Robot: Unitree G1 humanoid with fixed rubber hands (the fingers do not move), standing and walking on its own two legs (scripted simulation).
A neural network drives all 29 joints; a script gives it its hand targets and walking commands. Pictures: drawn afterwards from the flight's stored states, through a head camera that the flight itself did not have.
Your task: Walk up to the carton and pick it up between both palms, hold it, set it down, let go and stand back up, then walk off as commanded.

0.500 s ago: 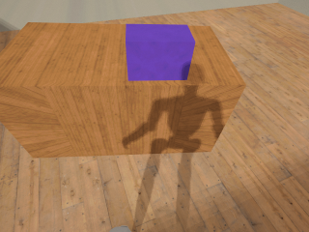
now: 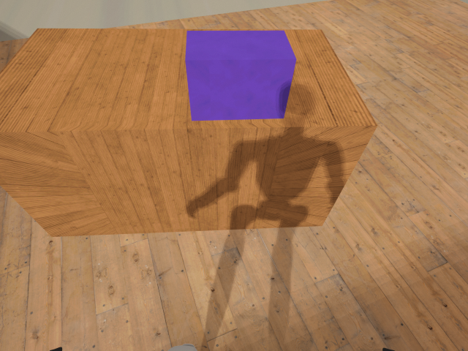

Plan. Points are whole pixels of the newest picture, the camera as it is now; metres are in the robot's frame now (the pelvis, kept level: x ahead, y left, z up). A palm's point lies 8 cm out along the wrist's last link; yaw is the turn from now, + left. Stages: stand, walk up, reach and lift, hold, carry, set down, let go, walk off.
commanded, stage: stand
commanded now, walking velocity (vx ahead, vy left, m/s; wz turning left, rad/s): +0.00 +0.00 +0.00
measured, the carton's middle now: (237, 76) +0.87 +0.02 +0.00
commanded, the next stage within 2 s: none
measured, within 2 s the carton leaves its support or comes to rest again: neither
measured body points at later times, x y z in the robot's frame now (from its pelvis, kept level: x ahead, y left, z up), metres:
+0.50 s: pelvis +0.00 +0.00 +0.00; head +0.02 -0.01 +0.45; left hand +0.10 +0.32 -0.10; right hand +0.13 -0.30 -0.10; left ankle +0.05 +0.13 -0.71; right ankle +0.01 -0.13 -0.71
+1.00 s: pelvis +0.00 +0.00 +0.01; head +0.01 +0.00 +0.46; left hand +0.10 +0.32 -0.09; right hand +0.12 -0.30 -0.10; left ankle +0.05 +0.13 -0.71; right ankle +0.01 -0.13 -0.71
